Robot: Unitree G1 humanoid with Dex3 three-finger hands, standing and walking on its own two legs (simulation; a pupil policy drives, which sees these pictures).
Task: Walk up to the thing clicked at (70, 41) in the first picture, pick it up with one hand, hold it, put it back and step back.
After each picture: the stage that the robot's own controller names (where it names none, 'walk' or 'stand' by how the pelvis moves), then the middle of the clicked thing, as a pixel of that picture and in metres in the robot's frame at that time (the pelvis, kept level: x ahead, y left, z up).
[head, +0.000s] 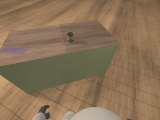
stand; (70, 38) +0.80 +0.25 -0.03
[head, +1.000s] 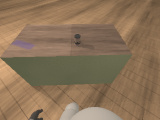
rise first; (77, 40) +0.75 +0.20 -0.02
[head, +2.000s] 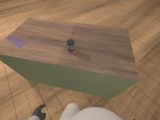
rise first; (70, 46) +0.57 +0.21 -0.01
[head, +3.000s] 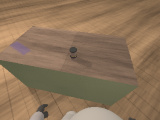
stand; (73, 54) +0.56 +0.17 -0.03
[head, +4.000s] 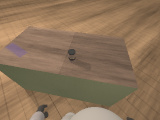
stand; (72, 56) +0.53 +0.18 -0.04
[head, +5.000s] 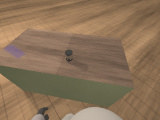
stand; (69, 56) +0.53 +0.20 -0.04
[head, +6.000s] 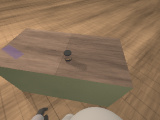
stand; (68, 57) +0.52 +0.21 -0.04
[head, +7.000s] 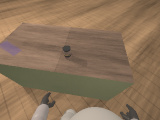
rise first; (67, 52) +0.53 +0.22 -0.03
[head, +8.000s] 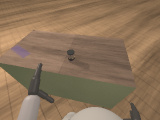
rise first; (71, 56) +0.54 +0.22 -0.03
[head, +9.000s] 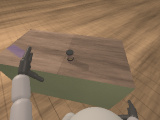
go down; (70, 56) +0.54 +0.21 -0.03
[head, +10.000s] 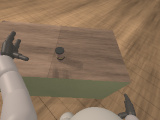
go down; (60, 54) +0.49 +0.21 -0.01
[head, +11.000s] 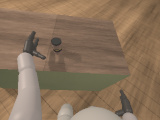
close in; (57, 46) +0.52 +0.21 +0.01
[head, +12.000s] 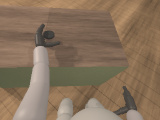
close; (50, 40) +0.54 +0.23 +0.04
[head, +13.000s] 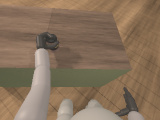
lift; (53, 44) +0.51 +0.22 +0.04
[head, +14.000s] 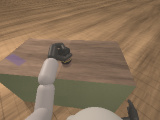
lift; (65, 57) +0.35 +0.17 +0.19
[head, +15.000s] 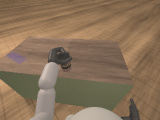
hold; (65, 62) +0.33 +0.17 +0.15
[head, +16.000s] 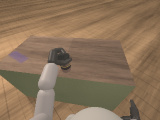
hold; (65, 63) +0.33 +0.17 +0.14
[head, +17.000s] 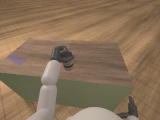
crouch; (67, 61) +0.35 +0.16 +0.15
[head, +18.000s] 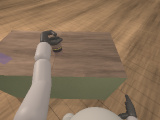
crouch; (56, 46) +0.47 +0.21 +0.14
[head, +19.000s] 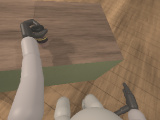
lower; (41, 36) +0.55 +0.23 +0.06
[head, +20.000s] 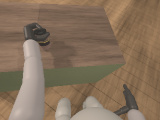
lower; (43, 39) +0.53 +0.23 +0.05
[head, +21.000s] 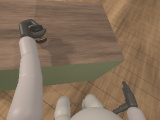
lower; (40, 36) +0.55 +0.24 +0.06
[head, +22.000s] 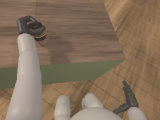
lower; (38, 33) +0.55 +0.24 +0.07
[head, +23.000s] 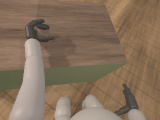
open; (43, 35) +0.54 +0.22 +0.06
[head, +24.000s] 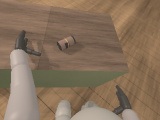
sink last; (66, 43) +0.54 +0.13 +0.01
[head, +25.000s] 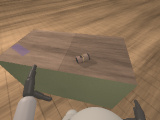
sink last; (82, 58) +0.54 +0.11 -0.02
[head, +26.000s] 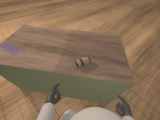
stand; (82, 62) +0.48 +0.08 -0.04
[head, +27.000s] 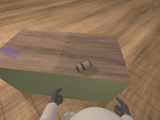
stand; (83, 66) +0.45 +0.06 -0.05
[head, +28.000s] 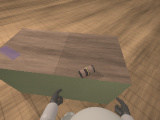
stand; (86, 71) +0.40 +0.03 -0.06
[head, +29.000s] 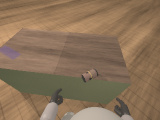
stand; (89, 75) +0.37 +0.00 -0.06
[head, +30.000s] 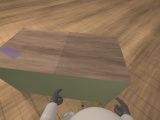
stand; (84, 107) +0.27 +0.00 -0.67
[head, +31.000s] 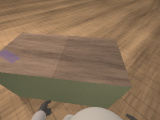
walk; (88, 117) +0.20 -0.07 -0.74
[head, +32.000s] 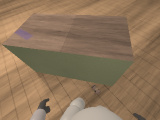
walk; (95, 89) +0.41 -0.07 -0.73
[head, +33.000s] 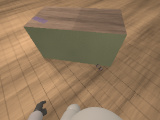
walk; (99, 67) +0.84 -0.17 -0.73
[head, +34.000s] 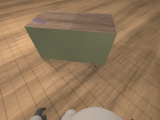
stand; (94, 65) +0.97 -0.12 -0.73
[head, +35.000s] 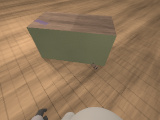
stand; (94, 66) +0.99 -0.13 -0.75
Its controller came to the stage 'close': yes
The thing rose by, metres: 0.21
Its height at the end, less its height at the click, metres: -0.71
